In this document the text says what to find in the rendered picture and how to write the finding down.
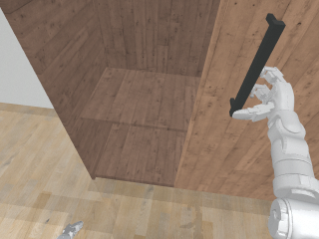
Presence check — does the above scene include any handle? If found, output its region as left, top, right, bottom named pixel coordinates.
left=229, top=13, right=286, bottom=118

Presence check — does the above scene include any robot right forearm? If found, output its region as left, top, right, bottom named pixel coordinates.
left=267, top=110, right=319, bottom=204

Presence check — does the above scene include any right robot hand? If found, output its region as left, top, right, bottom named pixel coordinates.
left=232, top=66, right=295, bottom=122

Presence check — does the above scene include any wardrobe door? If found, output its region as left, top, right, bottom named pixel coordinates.
left=174, top=0, right=319, bottom=201

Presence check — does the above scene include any left robot hand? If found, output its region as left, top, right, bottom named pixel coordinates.
left=56, top=221, right=84, bottom=239

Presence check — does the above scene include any right robot upper arm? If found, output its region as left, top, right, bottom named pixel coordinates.
left=267, top=197, right=319, bottom=239

